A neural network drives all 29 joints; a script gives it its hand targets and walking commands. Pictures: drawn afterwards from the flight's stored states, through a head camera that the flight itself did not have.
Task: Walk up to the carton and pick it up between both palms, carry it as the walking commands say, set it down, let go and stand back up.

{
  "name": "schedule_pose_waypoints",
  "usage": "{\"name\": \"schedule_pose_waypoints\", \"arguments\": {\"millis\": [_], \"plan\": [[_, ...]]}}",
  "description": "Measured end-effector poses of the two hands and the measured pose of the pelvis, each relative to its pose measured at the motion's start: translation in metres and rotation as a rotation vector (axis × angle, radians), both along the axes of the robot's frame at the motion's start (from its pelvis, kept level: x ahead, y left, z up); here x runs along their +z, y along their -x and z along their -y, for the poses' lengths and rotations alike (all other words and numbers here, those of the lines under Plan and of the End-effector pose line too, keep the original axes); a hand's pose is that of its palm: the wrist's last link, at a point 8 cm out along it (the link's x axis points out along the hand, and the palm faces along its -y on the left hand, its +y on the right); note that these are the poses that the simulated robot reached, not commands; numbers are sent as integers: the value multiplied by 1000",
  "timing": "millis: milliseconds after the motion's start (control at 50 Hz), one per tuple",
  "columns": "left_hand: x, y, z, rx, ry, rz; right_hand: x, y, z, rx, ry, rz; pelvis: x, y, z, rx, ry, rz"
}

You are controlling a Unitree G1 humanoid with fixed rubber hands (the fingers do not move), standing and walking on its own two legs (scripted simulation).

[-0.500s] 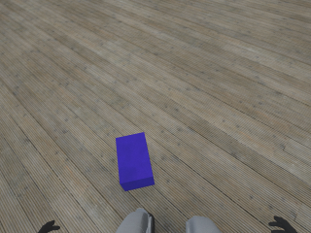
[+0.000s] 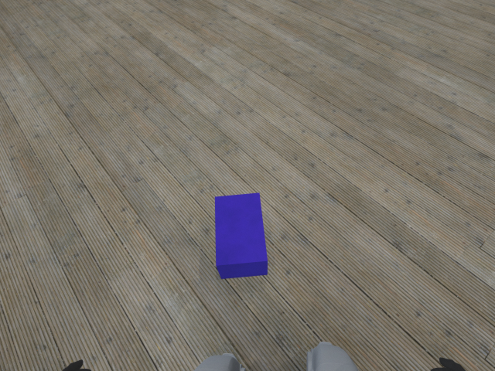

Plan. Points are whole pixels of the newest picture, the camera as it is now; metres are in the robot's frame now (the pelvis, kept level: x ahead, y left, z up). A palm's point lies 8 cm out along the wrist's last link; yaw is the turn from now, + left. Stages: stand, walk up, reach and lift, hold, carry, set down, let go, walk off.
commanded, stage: walk up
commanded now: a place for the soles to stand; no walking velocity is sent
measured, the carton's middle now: (240, 235) +0.63 +0.09 -0.67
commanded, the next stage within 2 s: none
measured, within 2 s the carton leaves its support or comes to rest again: neither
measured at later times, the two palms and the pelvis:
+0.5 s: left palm out of the picture +0.04 +0.31 -0.05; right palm (474, 370) +0.13 -0.32 -0.11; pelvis +0.01 -0.03 +0.02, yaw +7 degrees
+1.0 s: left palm out of the picture +0.05 +0.33 -0.08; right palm (458, 353) +0.15 -0.30 -0.09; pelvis +0.02 -0.01 +0.01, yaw +7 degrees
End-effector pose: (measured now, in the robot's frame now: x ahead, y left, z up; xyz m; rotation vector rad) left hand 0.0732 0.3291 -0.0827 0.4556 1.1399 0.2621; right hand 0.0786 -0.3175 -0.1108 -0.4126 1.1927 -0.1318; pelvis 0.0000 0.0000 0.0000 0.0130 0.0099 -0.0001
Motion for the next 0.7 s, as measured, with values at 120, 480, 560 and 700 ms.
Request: {"name": "schedule_pose_waypoints", "arguments": {"millis": [120, 480, 560, 700], "plan": [[-5, 12, 2, 54, 51, 12, 27, -15, 0, 60, 50, -8, 12, 3, 1, 60, 28, -22], [28, 34, 22, 133, -41, 25, 7, -53, 9, 126, -73, 56, 15, -7, 33, 118, -29, 27], [27, 33, 15, 135, -42, 5, 3, -53, 3, 128, -77, 23, 15, -10, 27, 123, -25, 3], [9, 20, 9, 133, 4, 19, 10, -59, -6, 109, -34, 30, 12, -20, 16, 122, -7, 0]]}}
